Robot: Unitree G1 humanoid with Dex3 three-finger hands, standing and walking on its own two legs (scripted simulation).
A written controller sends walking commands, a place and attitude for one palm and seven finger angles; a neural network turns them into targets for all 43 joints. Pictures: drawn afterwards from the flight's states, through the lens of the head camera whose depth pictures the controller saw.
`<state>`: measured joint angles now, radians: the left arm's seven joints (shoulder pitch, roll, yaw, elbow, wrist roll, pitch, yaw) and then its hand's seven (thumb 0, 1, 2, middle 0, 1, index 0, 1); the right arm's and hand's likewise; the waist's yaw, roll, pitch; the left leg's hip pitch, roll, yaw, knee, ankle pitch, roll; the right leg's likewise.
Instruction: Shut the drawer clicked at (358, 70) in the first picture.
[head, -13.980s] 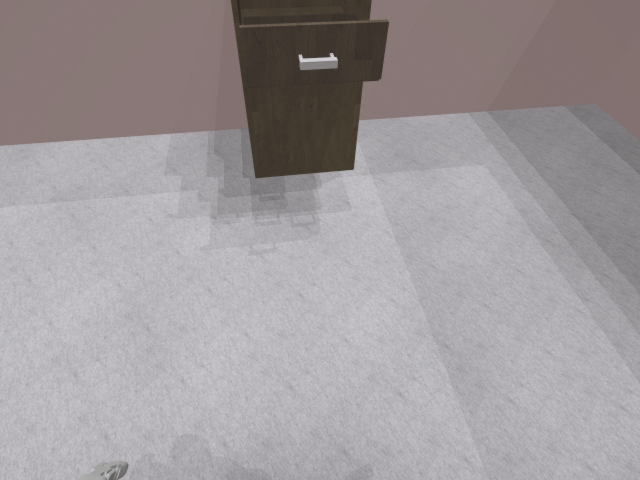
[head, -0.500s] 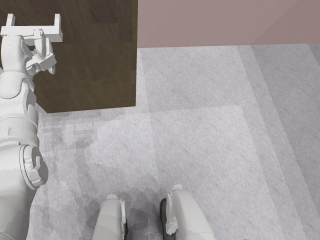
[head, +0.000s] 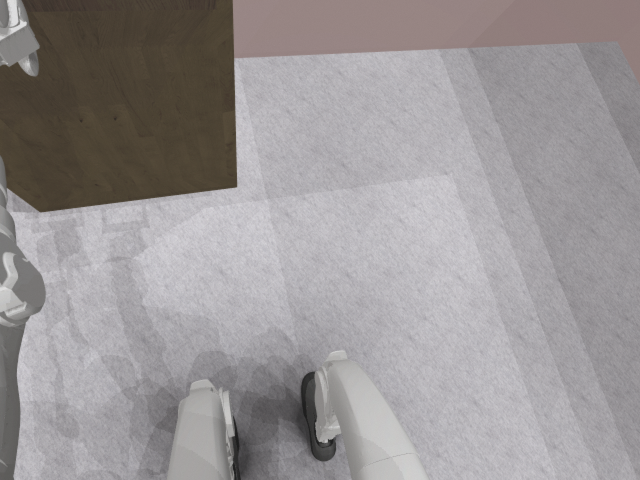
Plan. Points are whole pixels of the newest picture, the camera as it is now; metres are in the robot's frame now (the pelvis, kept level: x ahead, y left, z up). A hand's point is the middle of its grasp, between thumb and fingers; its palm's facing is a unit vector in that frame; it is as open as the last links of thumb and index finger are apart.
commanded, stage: push the drawer shut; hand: left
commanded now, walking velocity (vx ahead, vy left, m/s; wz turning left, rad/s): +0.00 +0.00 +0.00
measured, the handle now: out of the picture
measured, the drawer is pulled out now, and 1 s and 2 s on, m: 0.02 0.00 0.00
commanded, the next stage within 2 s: pull the fist back off the drawer in 0.44 s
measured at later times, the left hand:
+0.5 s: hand (10, 3) +0.62 +0.23 +0.07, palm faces +0.08 -1.00 -0.04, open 3.1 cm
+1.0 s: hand (19, 7) +0.61 +0.22 +0.07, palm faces +0.07 -1.00 -0.03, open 3.2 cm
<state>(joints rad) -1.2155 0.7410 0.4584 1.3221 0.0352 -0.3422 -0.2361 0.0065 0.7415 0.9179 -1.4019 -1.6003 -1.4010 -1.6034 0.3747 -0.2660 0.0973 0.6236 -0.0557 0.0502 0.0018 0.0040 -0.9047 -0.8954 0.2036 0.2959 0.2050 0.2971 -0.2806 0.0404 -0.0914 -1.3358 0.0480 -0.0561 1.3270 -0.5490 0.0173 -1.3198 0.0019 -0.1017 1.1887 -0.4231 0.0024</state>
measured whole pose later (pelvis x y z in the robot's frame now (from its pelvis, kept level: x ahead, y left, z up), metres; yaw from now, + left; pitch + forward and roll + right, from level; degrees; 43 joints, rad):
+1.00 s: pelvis -0.01 +0.01 -0.01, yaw -1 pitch +34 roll -8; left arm -1.34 0.83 0.44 1.30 0.09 -0.24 -0.21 0.03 0.74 0.92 -1.40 -1.60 -1.40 -1.60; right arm 0.42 -0.25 0.13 0.61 -0.07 0.04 0.02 0.00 -0.90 -0.90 0.20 0.30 0.21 0.30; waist -0.33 0.05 -0.07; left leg -1.41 0.05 -0.07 1.35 -0.54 0.02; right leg -1.38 0.01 -0.11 1.19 -0.40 0.01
